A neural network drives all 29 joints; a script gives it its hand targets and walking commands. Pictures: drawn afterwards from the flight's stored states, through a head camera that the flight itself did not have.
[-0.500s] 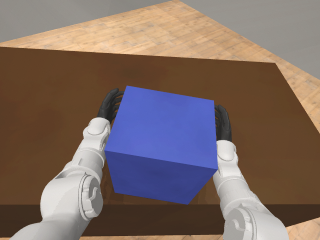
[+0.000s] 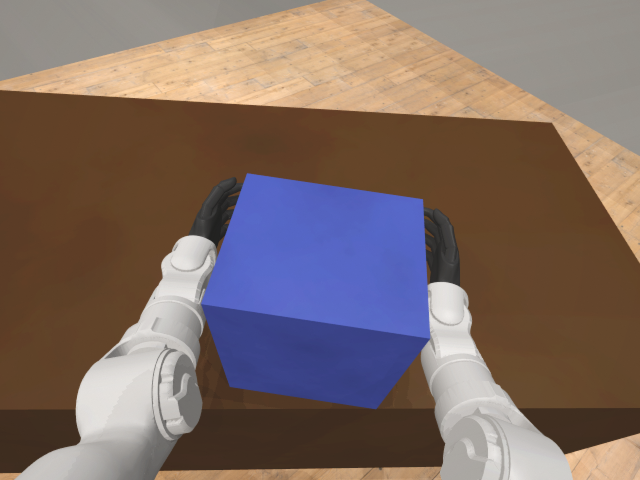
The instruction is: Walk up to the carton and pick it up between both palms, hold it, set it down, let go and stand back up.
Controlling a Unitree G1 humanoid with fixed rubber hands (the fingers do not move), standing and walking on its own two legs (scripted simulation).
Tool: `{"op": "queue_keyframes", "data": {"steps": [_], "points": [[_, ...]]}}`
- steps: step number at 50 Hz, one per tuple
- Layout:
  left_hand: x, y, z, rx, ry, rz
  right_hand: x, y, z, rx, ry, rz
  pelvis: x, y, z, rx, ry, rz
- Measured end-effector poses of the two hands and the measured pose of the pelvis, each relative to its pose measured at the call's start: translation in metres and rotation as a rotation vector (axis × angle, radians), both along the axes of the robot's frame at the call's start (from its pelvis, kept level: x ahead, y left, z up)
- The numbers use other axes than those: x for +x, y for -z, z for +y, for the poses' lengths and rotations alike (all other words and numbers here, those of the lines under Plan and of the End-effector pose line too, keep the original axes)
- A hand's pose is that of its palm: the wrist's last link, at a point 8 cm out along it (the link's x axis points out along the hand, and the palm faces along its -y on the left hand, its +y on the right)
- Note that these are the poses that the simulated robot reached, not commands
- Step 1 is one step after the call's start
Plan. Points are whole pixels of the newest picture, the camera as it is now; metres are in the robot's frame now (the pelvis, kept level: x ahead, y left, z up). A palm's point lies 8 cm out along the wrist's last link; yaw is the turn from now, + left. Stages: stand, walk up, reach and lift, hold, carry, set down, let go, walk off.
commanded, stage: set down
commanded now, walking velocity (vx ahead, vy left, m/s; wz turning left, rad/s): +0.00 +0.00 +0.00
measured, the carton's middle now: (317, 301) +0.36 +0.01 +0.00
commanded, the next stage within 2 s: none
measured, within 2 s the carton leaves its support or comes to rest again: neither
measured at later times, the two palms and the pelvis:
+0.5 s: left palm (208, 233) +0.43 +0.16 +0.05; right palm (442, 273) +0.37 -0.14 +0.05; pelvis +0.00 +0.00 +0.00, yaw +0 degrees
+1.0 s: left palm (207, 252) +0.43 +0.17 +0.01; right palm (441, 299) +0.36 -0.16 +0.00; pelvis -0.02 +0.01 -0.01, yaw -1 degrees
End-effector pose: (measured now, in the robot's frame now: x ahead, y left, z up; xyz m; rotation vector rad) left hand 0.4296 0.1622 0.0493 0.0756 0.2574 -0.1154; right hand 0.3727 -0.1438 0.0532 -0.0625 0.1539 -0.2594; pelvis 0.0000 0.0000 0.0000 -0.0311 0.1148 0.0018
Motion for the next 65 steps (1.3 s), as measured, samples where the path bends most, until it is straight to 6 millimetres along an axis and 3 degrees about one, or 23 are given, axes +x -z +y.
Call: {"op": "queue_keyframes", "data": {"steps": [29, 39, 43, 49, 57, 65], "points": [[0.001, 0.001, 0.0, 0.003, 0.004, 0.004, -0.001, 0.002, -0.001, -0.01, -0.002, -0.016, 0.0, 0.0, 0.0, 0.0, 0.0, 0.003], [-0.002, 0.032, 0.007, -0.01, -0.094, 0.097, -0.011, 0.047, -0.001, 0.091, 0.038, 0.135, -0.005, 0.003, 0.0, -0.001, 0.004, 0.109], [-0.003, 0.041, 0.005, -0.008, -0.085, 0.098, -0.011, 0.055, -0.005, 0.105, 0.058, 0.135, -0.009, 0.007, 0.003, -0.005, 0.006, 0.164], [-0.002, 0.037, 0.005, -0.004, -0.079, 0.061, -0.009, 0.054, -0.014, 0.105, 0.073, 0.116, -0.017, 0.01, 0.006, -0.009, 0.008, 0.193], [-0.02, 0.037, 0.019, 0.01, -0.108, 0.062, -0.017, 0.045, -0.025, 0.099, 0.084, 0.099, -0.026, 0.011, 0.005, -0.008, 0.008, 0.184], [-0.054, 0.051, 0.041, 0.012, -0.139, 0.089, -0.034, 0.04, -0.03, 0.085, 0.069, 0.087, -0.037, 0.012, 0.003, -0.006, 0.007, 0.165]]}}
